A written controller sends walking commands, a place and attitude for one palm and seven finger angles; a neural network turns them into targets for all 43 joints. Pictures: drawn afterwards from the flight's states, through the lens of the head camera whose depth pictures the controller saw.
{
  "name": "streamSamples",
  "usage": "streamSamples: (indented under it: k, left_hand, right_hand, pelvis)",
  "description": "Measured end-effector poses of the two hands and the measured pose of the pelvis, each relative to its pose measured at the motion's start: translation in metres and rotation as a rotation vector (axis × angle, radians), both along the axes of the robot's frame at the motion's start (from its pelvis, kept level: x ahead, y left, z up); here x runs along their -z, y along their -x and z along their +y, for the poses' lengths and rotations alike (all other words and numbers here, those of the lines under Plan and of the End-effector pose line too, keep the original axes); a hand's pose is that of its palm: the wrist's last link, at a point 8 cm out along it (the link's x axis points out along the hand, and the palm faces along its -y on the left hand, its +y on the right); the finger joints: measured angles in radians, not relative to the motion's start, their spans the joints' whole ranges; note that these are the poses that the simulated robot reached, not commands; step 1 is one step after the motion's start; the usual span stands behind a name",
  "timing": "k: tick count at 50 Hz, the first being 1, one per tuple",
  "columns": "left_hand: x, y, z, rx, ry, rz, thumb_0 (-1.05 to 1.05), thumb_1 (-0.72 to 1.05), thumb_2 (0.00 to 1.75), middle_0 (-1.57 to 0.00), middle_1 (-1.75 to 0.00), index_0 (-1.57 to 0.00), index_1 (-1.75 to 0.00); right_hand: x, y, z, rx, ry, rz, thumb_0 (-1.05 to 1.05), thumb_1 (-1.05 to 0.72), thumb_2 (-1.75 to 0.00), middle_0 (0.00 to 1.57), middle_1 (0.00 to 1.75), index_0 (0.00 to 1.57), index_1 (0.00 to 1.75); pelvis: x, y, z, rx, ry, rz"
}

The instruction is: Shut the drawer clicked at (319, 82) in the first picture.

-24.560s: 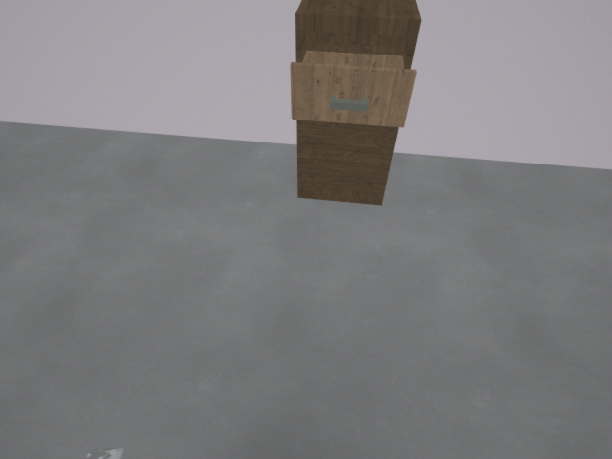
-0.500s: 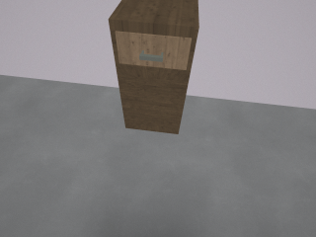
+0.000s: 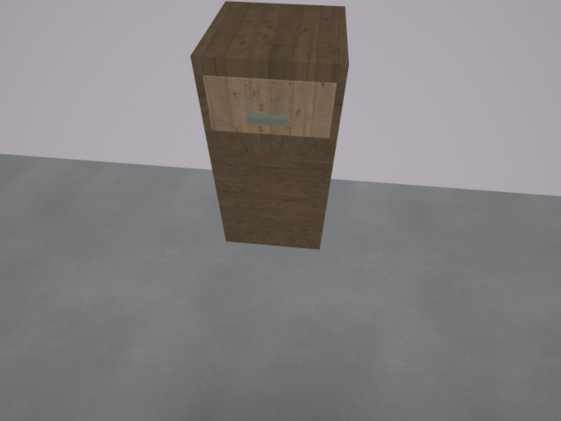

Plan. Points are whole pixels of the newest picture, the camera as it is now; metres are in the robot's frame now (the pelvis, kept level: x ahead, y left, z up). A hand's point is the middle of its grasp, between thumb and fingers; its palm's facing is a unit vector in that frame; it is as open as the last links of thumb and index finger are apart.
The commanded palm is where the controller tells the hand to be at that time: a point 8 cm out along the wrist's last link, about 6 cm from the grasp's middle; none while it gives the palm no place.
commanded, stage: let the arm hang, fingers relaxed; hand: left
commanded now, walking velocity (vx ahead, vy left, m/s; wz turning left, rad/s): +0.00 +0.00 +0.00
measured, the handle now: (268, 115) +0.92 +0.09 -0.08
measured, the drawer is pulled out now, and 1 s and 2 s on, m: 0.00 0.00 0.00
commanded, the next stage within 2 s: look to check the result in 0.20 s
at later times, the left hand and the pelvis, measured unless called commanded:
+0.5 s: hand out of the picture +0.05 +0.18 -0.17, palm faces +0.02 -0.97 -0.23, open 7.4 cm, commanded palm none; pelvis +0.02 -0.01 +0.00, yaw +0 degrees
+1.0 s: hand out of the picture +0.08 +0.19 -0.16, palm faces +0.01 -0.96 -0.27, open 7.4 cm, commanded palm none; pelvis +0.03 -0.02 +0.00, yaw +0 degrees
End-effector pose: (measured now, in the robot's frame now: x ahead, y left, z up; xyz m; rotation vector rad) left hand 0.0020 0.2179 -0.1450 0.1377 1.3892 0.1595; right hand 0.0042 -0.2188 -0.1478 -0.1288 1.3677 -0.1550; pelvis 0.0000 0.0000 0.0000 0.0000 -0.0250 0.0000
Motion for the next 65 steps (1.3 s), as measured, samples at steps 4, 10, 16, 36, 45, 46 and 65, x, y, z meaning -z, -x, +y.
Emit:
streamSamples:
  k: [4, 10, 16, 36, 45, 46, 65]
  left_hand:
    - [-0.001, -0.007, 0.002, 0.005, -0.005, -0.002, 0.01, 0.92, 0.90, -0.21, -0.31, -0.21, -0.31]
    - [-0.003, -0.017, 0.005, 0.008, -0.019, -0.005, 0.00, 0.91, 0.90, -0.20, -0.30, -0.20, -0.30]
    - [-0.005, -0.026, 0.008, 0.011, -0.033, -0.012, 0.00, 0.91, 0.90, -0.20, -0.30, -0.20, -0.30]
    - [-0.010, -0.053, 0.012, 0.026, -0.055, -0.049, 0.00, 0.91, 0.90, -0.20, -0.30, -0.20, -0.30]
    - [-0.014, -0.063, 0.018, 0.031, -0.074, -0.062, 0.00, 0.91, 0.90, -0.20, -0.30, -0.20, -0.30]
    - [-0.014, -0.065, 0.019, 0.032, -0.077, -0.064, 0.00, 0.91, 0.90, -0.20, -0.30, -0.20, -0.30]
    - [-0.021, -0.088, 0.029, 0.051, -0.106, -0.114, 0.00, 0.91, 0.90, -0.20, -0.30, -0.20, -0.30]
  right_hand:
    - [0.000, 0.001, 0.000, 0.007, -0.002, 0.011, 0.00, -0.92, -0.89, 0.20, 0.30, 0.20, 0.29]
    - [0.001, 0.004, 0.000, 0.013, -0.007, 0.039, 0.00, -0.91, -0.89, 0.20, 0.30, 0.20, 0.29]
    - [0.001, 0.003, -0.004, 0.015, -0.005, 0.054, 0.00, -0.91, -0.89, 0.20, 0.30, 0.20, 0.29]
    - [-0.005, -0.033, -0.035, -0.014, 0.046, 0.002, 0.00, -0.91, -0.89, 0.20, 0.30, 0.20, 0.29]
    - [-0.008, -0.048, -0.048, -0.028, 0.067, -0.018, 0.00, -0.91, -0.89, 0.20, 0.30, 0.20, 0.29]
    - [-0.008, -0.049, -0.049, -0.029, 0.069, -0.020, 0.00, -0.91, -0.89, 0.20, 0.30, 0.20, 0.29]
    - [-0.015, -0.067, -0.066, -0.043, 0.098, -0.052, 0.00, -0.91, -0.89, 0.20, 0.30, 0.20, 0.30]
  pelvis:
    - [0.000, -0.003, -0.001, 0.002, -0.001, 0.002]
    - [-0.001, -0.009, -0.003, 0.002, -0.001, 0.003]
    - [-0.002, -0.013, -0.005, 0.001, -0.001, 0.001]
    - [-0.003, -0.023, -0.013, -0.001, -0.001, 0.001]
    - [-0.004, -0.027, -0.017, -0.002, -0.001, 0.003]
    - [-0.004, -0.027, -0.017, -0.002, -0.001, 0.003]
    - [-0.005, -0.032, -0.020, -0.003, 0.000, -0.001]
